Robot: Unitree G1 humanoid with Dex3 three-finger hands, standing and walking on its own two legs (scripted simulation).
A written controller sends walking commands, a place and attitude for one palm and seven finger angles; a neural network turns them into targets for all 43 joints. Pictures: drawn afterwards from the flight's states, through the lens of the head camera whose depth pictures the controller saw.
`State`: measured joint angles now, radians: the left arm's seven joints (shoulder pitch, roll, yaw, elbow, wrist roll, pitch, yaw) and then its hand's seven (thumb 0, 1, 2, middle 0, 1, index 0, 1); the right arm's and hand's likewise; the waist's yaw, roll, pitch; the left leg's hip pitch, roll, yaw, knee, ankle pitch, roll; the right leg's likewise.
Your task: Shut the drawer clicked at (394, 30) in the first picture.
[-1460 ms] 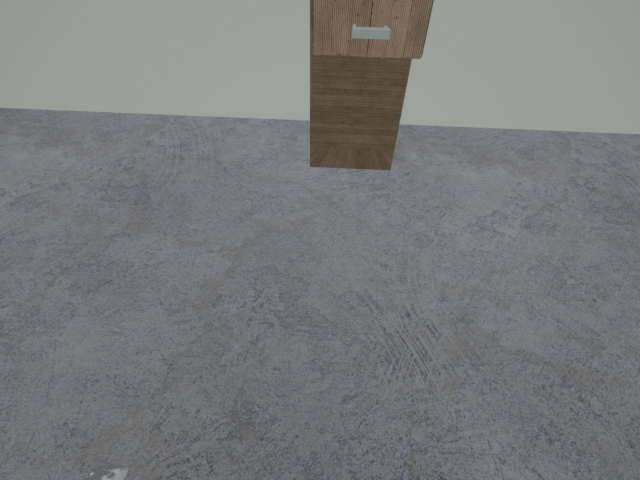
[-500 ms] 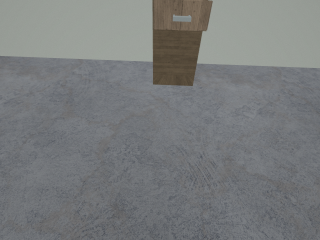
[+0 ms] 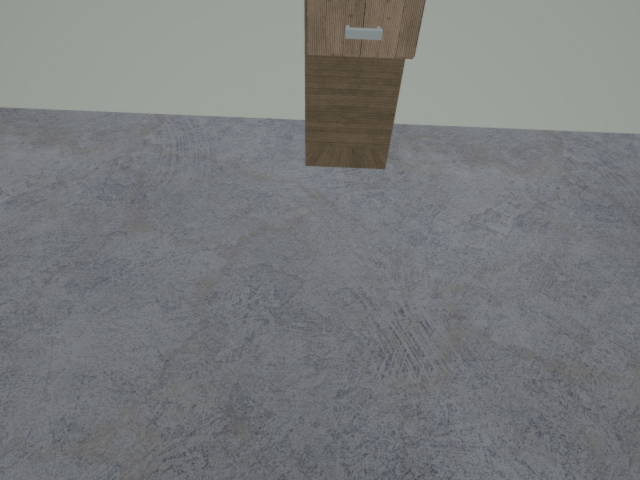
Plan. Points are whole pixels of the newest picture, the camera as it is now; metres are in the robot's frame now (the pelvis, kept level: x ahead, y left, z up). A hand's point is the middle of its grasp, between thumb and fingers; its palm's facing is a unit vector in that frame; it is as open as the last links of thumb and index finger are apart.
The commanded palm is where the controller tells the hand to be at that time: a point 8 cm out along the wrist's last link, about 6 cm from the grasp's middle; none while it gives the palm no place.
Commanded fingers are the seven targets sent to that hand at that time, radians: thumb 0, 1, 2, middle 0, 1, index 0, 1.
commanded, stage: walk to a spot facing it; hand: left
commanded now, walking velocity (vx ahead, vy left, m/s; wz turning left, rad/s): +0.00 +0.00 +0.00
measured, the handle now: (363, 30) +1.41 -0.07 +0.02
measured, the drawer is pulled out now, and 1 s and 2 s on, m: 0.29 0.29 0.29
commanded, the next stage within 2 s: none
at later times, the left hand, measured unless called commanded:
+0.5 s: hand out of the picture +0.08 +0.16 -0.19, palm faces -0.05 -0.98 -0.19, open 7.4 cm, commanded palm none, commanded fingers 0.00 0.90 0.90 -0.20 -0.30 -0.20 -0.30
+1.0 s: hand (223, 353) +0.36 +0.20 -0.19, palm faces -0.24 -0.96 -0.18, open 7.4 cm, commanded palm none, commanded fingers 0.00 0.90 0.90 -0.20 -0.30 -0.20 -0.30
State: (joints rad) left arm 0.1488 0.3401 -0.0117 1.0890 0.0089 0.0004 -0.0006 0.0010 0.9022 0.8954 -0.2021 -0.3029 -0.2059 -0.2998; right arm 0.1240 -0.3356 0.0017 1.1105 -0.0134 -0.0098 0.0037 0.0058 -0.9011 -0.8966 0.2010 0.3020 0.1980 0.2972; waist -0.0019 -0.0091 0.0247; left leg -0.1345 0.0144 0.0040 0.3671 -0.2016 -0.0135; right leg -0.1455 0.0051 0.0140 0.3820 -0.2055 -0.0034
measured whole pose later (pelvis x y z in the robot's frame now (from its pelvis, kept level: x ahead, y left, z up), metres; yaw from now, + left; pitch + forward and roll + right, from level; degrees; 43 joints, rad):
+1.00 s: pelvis +0.30 +0.02 -0.01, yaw -18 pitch +0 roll +0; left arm 0.30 0.22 0.08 1.04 0.03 -0.01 -0.01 0.00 0.91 0.90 -0.20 -0.30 -0.20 -0.30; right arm 0.22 -0.13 -0.06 1.01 -0.02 -0.09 -0.02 -0.02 -0.94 -0.90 0.20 0.30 0.20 0.30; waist 0.02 -0.06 0.03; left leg -0.27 0.06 0.22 0.51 -0.25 0.05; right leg -0.50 -0.05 -0.03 1.23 -0.29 -0.03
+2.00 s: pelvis +0.72 -0.16 +0.00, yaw -34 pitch +0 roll +0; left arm 0.26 0.18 0.08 1.05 0.03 0.02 -0.02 0.00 0.91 0.90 -0.20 -0.30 -0.20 -0.30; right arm 0.34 -0.12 -0.03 1.07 -0.03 -0.08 -0.01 0.00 -0.91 -0.90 0.20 0.30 0.19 0.30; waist 0.01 -0.03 0.02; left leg -0.09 0.09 0.30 0.38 -0.28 -0.01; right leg -0.57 -0.11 -0.07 1.06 -0.22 0.01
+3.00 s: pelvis +0.89 -0.34 -0.01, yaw -17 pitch +1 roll -1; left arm 0.16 0.26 0.08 0.90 0.01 0.06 0.02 0.00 0.91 0.90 -0.20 -0.30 -0.20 -0.30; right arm 0.20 -0.22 -0.06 0.92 -0.03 0.04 0.02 0.00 -0.90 -0.90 0.20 0.30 0.20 0.30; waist -0.03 0.02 0.07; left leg -0.34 -0.01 -0.01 0.50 -0.18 0.03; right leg -0.40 -0.06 -0.01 0.85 -0.44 0.09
